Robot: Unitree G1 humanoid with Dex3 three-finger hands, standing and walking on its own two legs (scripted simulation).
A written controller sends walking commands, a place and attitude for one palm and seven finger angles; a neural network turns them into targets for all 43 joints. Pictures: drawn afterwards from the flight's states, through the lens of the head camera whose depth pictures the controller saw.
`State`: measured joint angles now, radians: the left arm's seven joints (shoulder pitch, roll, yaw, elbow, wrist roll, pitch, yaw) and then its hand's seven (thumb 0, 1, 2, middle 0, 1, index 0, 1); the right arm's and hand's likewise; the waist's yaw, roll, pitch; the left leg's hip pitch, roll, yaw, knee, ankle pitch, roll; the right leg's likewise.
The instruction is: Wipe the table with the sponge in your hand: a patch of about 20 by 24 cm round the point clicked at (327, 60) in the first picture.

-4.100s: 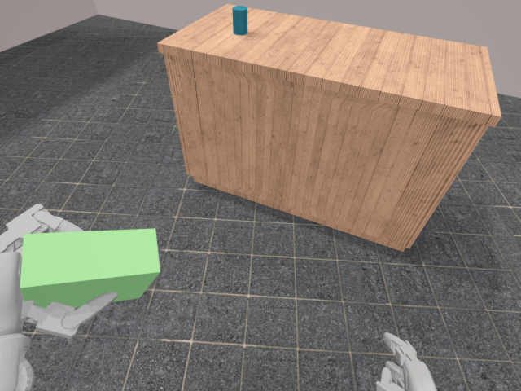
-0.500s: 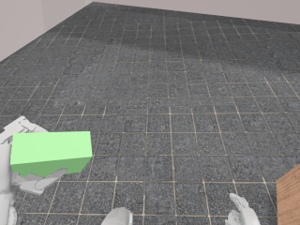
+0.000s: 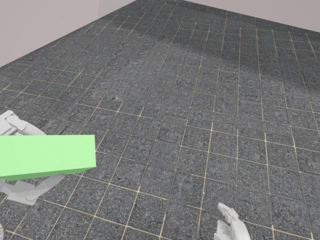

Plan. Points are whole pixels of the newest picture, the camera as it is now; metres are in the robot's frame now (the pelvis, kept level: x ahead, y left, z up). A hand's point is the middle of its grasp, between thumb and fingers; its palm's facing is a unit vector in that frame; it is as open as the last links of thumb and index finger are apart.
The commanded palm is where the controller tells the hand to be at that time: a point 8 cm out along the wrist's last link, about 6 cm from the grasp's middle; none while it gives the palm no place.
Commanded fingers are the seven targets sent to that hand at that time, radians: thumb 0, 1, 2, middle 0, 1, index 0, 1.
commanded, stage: walk to a spot facing it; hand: left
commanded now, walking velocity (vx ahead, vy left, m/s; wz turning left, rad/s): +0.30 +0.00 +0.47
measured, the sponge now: (61, 157) +0.22 +0.19 +0.18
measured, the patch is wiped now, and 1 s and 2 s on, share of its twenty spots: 0.00 0.00 0.00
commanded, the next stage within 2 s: turn to face it in 0.40 s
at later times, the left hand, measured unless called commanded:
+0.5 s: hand (15, 137) +0.25 +0.28 +0.19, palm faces +0.58 -0.69 -0.43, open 9.7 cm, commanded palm +0.17 +0.31 +0.19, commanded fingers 0.00 0.10 1.30 -1.20 -1.60 -1.20 -1.60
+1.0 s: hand (79, 114) +0.31 +0.19 +0.19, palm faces +0.48 -0.76 -0.44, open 9.7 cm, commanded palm +0.24 +0.24 +0.19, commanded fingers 0.00 0.10 1.30 -1.20 -1.60 -1.20 -1.60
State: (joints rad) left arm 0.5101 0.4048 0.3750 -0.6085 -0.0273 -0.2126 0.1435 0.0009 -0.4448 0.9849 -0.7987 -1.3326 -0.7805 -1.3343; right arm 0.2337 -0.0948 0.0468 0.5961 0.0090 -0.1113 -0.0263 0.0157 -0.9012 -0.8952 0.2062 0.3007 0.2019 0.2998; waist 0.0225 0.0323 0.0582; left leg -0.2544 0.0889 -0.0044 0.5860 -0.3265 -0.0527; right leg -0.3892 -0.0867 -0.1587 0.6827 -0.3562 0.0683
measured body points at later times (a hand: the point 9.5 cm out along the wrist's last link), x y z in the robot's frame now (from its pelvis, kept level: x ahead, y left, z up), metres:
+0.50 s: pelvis +0.08 +0.00 -0.01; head +0.12 +0.03 +0.44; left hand +0.21 +0.32 +0.21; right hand +0.32 -0.21 -0.08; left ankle +0.11 +0.13 -0.73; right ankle +0.06 -0.12 -0.66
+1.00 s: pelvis +0.13 -0.06 +0.01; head +0.15 -0.08 +0.46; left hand +0.28 +0.23 +0.21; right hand +0.36 -0.27 -0.07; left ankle +0.08 +0.09 -0.67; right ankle +0.20 -0.11 -0.73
